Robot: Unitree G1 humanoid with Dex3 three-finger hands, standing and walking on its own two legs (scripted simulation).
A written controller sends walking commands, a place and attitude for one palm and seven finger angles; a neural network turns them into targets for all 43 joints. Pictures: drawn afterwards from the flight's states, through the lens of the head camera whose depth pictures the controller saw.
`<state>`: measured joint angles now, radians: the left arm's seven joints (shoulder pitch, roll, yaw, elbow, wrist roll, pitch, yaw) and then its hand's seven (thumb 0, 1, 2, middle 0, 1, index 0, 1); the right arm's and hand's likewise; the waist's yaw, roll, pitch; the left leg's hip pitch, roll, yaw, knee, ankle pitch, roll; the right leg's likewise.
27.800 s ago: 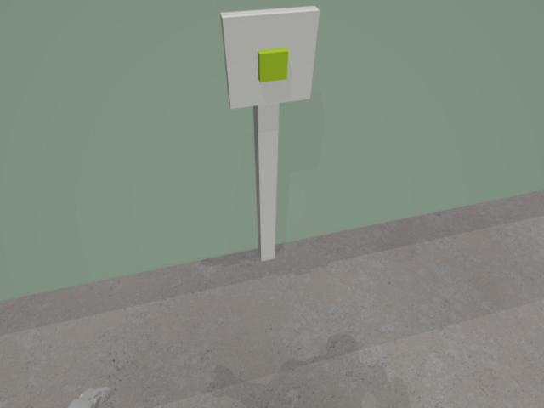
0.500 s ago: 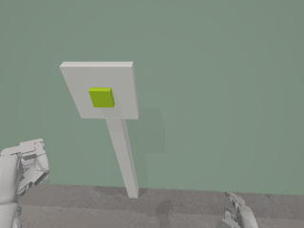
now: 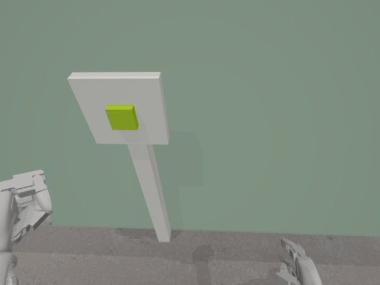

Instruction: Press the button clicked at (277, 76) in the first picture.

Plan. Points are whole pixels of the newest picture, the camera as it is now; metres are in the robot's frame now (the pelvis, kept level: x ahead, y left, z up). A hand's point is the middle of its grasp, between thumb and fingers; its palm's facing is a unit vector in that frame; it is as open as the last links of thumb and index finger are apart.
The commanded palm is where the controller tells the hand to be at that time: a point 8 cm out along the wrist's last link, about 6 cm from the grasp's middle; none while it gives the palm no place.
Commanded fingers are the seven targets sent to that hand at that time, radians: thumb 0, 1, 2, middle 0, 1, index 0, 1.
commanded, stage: step back with the hand held close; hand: left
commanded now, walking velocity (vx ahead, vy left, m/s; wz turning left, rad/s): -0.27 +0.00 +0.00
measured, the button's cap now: (123, 117) +0.47 +0.22 +0.12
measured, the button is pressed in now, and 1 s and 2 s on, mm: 0 0 0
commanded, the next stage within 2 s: stop stepping back and stand still in 1.00 s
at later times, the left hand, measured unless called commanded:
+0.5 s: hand (5, 256) +0.12 +0.27 +0.15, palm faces +0.33 -0.81 -0.48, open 3.1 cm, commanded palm +0.06 +0.31 +0.17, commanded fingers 0.00 0.90 0.90 -1.30 -1.50 -1.30 -1.50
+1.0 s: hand out of the picture +0.03 +0.32 +0.16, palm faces +0.45 -0.81 -0.39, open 3.1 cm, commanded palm -0.05 +0.34 +0.17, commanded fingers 0.00 0.90 0.90 -1.30 -1.50 -1.30 -1.50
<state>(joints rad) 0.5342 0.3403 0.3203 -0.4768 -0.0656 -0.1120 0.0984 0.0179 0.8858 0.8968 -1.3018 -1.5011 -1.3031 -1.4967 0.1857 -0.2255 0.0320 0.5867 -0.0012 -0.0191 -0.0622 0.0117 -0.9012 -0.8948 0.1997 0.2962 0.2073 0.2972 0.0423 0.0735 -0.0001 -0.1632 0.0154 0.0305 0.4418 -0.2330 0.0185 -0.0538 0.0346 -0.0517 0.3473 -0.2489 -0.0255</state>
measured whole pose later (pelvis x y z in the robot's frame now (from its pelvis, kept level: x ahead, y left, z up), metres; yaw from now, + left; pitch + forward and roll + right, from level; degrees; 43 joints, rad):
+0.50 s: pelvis -0.07 +0.03 -0.01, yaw +0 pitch +0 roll -2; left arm 0.64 0.40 0.37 -0.58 -0.04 -0.19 0.13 0.02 0.89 0.90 -1.30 -1.50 -1.30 -1.50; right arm 0.19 -0.22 0.00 0.51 0.01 0.01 -0.07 0.01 -0.90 -0.89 0.20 0.30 0.21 0.30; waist 0.00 0.03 0.02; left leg -0.38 0.00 0.05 0.54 -0.16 0.07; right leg -0.29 0.01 -0.04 0.49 -0.20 0.01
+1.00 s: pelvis -0.17 +0.06 -0.02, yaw +3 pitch +0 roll -4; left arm 0.51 0.39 0.41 -0.58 -0.02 -0.24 0.16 0.02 0.88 0.90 -1.31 -1.50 -1.31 -1.50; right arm 0.18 -0.16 0.00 0.61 -0.03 -0.08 -0.05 0.01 -0.90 -0.89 0.20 0.30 0.21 0.30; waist -0.01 -0.01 0.05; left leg -0.45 0.02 -0.01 0.61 -0.17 0.07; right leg -0.53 0.10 0.06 1.09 -0.44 0.02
